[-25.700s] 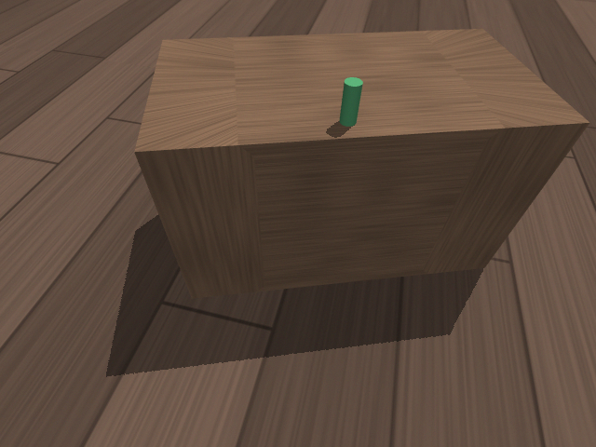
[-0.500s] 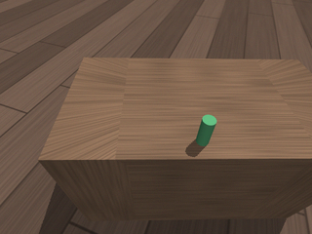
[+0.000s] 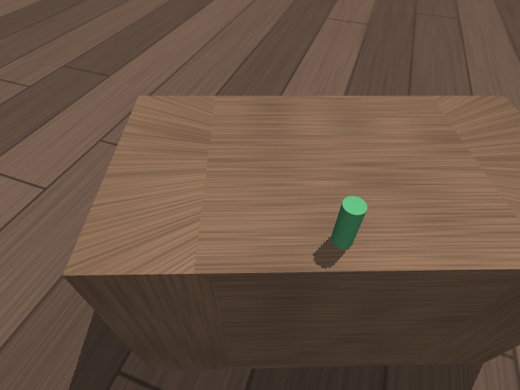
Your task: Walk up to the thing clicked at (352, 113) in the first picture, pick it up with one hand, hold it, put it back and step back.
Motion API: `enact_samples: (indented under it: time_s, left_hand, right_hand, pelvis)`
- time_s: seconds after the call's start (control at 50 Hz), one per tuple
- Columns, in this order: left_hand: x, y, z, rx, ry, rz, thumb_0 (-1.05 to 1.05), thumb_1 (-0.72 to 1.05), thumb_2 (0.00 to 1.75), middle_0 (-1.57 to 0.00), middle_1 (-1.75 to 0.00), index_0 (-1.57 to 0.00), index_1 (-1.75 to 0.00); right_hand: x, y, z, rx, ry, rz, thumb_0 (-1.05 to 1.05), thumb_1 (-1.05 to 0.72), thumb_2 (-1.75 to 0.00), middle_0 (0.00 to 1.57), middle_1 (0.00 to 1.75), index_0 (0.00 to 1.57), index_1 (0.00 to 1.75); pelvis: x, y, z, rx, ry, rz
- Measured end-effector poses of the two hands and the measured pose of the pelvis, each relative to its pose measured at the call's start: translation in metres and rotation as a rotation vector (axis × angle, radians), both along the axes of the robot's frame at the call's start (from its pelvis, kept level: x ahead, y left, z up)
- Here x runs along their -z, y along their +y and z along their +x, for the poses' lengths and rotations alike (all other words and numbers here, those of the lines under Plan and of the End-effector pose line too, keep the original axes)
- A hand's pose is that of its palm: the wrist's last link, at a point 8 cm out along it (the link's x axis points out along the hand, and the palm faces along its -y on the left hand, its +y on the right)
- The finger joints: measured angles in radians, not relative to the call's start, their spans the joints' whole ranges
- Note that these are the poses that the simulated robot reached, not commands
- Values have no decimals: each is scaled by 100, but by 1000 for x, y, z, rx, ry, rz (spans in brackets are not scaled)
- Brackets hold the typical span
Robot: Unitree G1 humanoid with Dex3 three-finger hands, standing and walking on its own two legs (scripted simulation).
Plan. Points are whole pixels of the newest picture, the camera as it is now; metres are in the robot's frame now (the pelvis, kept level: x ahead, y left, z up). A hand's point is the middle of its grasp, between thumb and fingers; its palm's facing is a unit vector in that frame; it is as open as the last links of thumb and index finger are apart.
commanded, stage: home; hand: right
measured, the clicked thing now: (347, 223) +0.42 -0.16 -0.02
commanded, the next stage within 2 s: stand in 0.46 s
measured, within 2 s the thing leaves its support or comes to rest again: neither
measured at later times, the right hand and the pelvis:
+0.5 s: hand out of the picture +0.06 -0.26 -0.16, palm faces -0.02 +0.94 -0.35, open 17.5 cm; pelvis +0.00 +0.00 +0.00, yaw +0 degrees
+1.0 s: hand out of the picture +0.07 -0.26 -0.16, palm faces -0.02 +0.94 -0.34, open 9.5 cm; pelvis +0.01 +0.00 +0.00, yaw -1 degrees
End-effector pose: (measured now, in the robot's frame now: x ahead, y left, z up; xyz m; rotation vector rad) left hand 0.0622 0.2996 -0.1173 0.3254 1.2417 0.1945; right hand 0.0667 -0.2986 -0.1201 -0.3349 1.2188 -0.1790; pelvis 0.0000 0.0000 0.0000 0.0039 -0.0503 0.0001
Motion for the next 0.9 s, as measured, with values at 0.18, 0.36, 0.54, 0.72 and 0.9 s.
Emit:
enact_samples:
  time_s: [0.18,0.36,0.54,0.72,0.9]
  left_hand:
    - [-2,-2,5,1,-13,3,0,90,90,-21,-30,-21,-31]
    - [-2,-5,4,4,-19,2,0,90,90,-21,-30,-21,-31]
    - [0,-5,-1,4,-4,-1,0,90,90,-21,-30,-21,-31]
    - [0,-4,-3,4,15,1,0,90,90,-21,-30,-21,-31]
    - [0,-4,4,9,16,1,0,91,90,-21,-30,-21,-31]
  right_hand:
    - [-1,-3,3,10,-5,-2,0,55,-4,5,5,6,5]
    - [-1,-6,-4,22,2,-1,0,55,-4,5,5,6,5]
    - [0,-7,-16,34,28,-1,0,55,-4,5,5,6,5]
    - [2,-6,-21,41,50,2,0,41,-19,12,15,13,16]
    - [3,-3,-12,42,43,8,0,-15,-67,18,27,19,27]
  pelvis:
    - [0,-2,2,0,-6,-1]
    - [-1,-4,-1,1,-9,-2]
    - [-1,-4,-4,4,-6,-1]
    - [-1,-3,-2,6,3,0]
    - [-1,-3,4,11,9,0]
